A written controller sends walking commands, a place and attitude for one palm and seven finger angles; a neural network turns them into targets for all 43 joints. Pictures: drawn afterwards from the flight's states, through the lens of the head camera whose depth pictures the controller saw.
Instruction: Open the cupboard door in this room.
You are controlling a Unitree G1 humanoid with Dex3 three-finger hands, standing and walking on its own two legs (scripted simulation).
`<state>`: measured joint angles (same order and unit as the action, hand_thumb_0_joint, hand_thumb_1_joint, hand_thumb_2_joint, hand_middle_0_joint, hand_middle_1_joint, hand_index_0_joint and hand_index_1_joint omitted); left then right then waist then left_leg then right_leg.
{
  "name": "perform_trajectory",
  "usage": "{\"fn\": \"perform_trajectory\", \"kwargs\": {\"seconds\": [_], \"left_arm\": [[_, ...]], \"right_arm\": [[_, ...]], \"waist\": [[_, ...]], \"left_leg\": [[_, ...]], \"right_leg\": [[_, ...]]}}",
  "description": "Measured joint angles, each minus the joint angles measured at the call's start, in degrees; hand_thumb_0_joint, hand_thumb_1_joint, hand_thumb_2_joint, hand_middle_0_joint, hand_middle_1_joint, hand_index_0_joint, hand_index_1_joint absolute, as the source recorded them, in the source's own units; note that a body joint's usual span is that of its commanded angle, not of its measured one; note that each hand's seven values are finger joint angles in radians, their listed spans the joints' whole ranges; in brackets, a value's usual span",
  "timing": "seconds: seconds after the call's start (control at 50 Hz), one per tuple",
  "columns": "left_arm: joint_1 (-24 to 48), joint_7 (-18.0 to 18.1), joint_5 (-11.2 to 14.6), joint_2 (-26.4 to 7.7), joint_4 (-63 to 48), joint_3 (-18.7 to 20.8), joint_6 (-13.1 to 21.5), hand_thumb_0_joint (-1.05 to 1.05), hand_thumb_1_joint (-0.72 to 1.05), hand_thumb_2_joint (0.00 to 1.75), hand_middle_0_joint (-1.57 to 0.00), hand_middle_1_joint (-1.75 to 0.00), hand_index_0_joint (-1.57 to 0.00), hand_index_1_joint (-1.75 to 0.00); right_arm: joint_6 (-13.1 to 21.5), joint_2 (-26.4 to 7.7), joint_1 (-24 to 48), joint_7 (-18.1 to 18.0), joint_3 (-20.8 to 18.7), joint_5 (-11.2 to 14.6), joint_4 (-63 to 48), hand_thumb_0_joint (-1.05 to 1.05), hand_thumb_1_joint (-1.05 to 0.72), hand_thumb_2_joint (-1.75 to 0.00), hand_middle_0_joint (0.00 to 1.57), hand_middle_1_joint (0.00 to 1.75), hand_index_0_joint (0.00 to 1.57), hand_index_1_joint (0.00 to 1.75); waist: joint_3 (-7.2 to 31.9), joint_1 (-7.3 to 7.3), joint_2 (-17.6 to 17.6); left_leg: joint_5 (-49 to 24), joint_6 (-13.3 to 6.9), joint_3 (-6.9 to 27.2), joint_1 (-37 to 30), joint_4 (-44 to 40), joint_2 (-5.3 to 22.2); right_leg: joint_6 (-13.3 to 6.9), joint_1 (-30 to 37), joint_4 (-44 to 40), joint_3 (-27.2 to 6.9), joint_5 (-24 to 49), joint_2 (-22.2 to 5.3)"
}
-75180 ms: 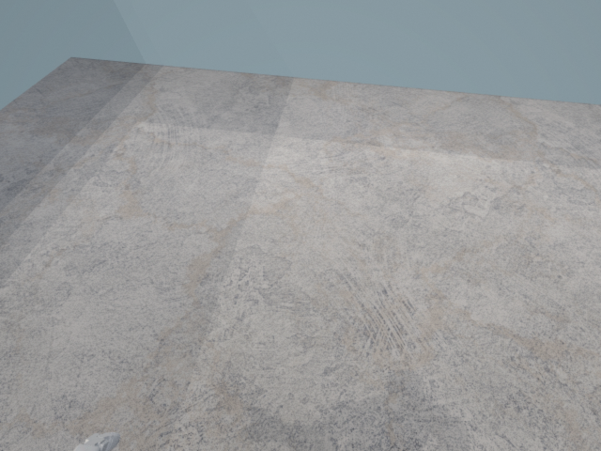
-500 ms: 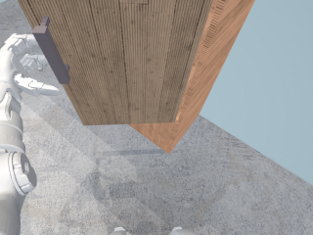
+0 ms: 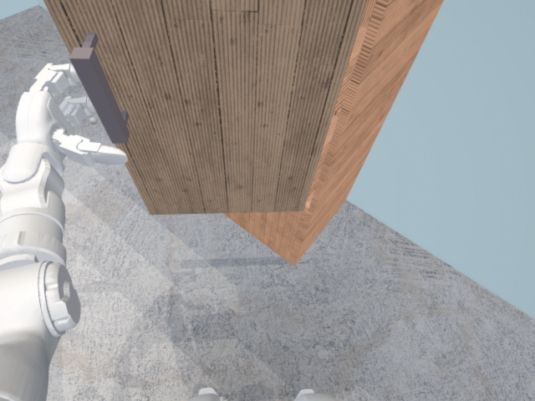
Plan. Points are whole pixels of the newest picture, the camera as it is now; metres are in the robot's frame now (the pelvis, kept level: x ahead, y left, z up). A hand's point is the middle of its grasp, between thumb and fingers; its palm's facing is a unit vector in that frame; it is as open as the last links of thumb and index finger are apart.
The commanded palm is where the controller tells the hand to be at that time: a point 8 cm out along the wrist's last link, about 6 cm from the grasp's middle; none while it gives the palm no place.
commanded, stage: slide the fingers in behind the handle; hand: left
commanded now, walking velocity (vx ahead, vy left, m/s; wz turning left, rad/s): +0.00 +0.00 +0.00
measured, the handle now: (107, 91) +0.56 +0.21 +0.12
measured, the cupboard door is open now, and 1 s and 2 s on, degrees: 42 42 63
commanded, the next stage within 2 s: close the thumb around the handle in 0.40 s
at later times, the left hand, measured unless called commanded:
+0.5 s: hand (106, 117) +0.50 +0.20 +0.12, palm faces +0.03 -1.00 -0.01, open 14.0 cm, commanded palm +0.47 +0.26 +0.12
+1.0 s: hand (106, 119) +0.50 +0.20 +0.12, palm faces +0.02 -1.00 +0.01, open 7.5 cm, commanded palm +0.47 +0.26 +0.12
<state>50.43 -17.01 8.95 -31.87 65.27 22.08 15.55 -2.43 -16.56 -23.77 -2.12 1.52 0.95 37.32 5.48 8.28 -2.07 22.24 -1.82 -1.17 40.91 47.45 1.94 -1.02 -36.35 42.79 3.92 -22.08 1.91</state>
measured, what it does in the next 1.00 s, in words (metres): stands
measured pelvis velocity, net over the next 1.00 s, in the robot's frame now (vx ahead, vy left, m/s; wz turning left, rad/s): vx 0.00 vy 0.00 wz -0.01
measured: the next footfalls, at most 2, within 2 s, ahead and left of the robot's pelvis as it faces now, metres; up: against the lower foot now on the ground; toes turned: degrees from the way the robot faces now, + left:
none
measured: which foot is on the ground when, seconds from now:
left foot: down 0.00-1.00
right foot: down 0.00-1.00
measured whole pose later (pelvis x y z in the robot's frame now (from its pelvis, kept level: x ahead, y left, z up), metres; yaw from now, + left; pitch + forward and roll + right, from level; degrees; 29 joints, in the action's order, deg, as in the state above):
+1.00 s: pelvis +0.00 +0.00 +0.00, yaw -1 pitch +16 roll -2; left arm 49.7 -17.0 7.5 -31.0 65.0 23.6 15.7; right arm -2.4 -16.2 -22.9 -2.1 1.7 0.9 36.5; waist 5.7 8.9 -1.9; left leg 22.4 -1.6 -1.8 40.2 46.8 2.2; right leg -1.2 -36.2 42.6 3.2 -22.2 2.2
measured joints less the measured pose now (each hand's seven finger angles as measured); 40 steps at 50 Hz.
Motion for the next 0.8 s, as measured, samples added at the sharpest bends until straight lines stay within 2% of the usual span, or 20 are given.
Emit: {"fn": "perform_trajectory", "kwargs": {"seconds": [0.14, 0.28, 0.38, 0.58, 0.68, 0.8], "left_arm": [[1.8, 0.4, -1.1, 1.4, 1.3, -1.1, 0.3, -0.01, -0.50, 0.30, -0.26, -1.19, -0.28, -1.20], [1.6, 1.4, -2.4, 1.7, 1.2, 0.9, 0.7, -0.01, -0.50, 0.30, -0.29, -1.20, -0.29, -1.20], [1.3, 1.3, -2.8, 0.5, 2.1, 2.5, 0.5, -0.01, -0.50, 0.30, -0.29, -1.20, -0.30, -1.20], [0.7, -0.9, -1.3, -0.8, 1.6, 2.1, 0.4, -0.01, -0.48, 0.31, -0.30, -1.20, -0.30, -1.21], [0.8, -1.5, -1.0, -1.1, 1.7, 1.6, 0.1, -0.01, -0.36, 0.36, -0.31, -1.22, -0.31, -1.22], [0.6, -1.1, -0.9, 0.0, 1.0, 1.1, 0.3, -0.01, -0.10, 0.47, -0.32, -1.24, -0.32, -1.25]], "right_arm": [[0.7, 0.3, 0.5, 0.1, 0.1, -0.2, 0.8, 0.01, -0.90, -0.90, 0.20, 0.30, 0.20, 0.30], [0.9, 0.4, 0.6, 0.4, 0.2, -0.5, -0.4, 0.01, -0.90, -0.90, 0.20, 0.30, 0.20, 0.30], [0.3, 0.5, 0.3, 0.2, 0.6, -0.3, -0.9, 0.01, -0.90, -0.90, 0.20, 0.30, 0.20, 0.30], [-0.1, 0.1, -0.5, -0.3, 0.3, 0.1, -0.1, 0.01, -0.90, -0.90, 0.20, 0.30, 0.20, 0.30], [-0.1, -0.3, -0.1, -0.4, 0.1, 0.1, -0.1, 0.01, -0.90, -0.90, 0.20, 0.30, 0.20, 0.30], [0.0, -0.5, 0.4, -0.3, -0.2, 0.0, -0.3, 0.01, -0.90, -0.90, 0.20, 0.30, 0.20, 0.30]], "waist": [[0.0, 0.17, 0.1], [0.1, 0.93, -0.1], [-0.1, 1.19, -0.2], [-0.3, 0.67, 0.0], [-0.2, 0.77, 0.2], [-0.1, 0.61, 0.3]], "left_leg": [[0.0, 0.1, 0.3, 0.4, 0.3, -0.2], [0.0, 0.1, -0.5, 0.4, 0.1, 0.1], [0.0, 0.2, -0.9, 0.0, -0.2, 0.4], [-0.3, 0.5, -0.3, -0.3, -0.8, 0.4], [-0.3, 0.5, -0.1, -0.2, -0.7, 0.4], [-0.1, 0.4, -0.1, -0.2, -0.6, 0.3]], "right_leg": [[-0.1, -0.3, 0.5, 0.3, -0.2, -0.2], [-0.2, -0.9, 0.8, -0.5, -0.2, 0.1], [-0.3, -0.8, 0.8, -1.0, -0.2, 0.3], [-0.5, -0.3, -0.1, -0.4, 0.1, 0.4], [-0.5, -0.2, -0.2, -0.2, 0.1, 0.4], [-0.4, -0.2, -0.1, -0.3, 0.0, 0.3]]}}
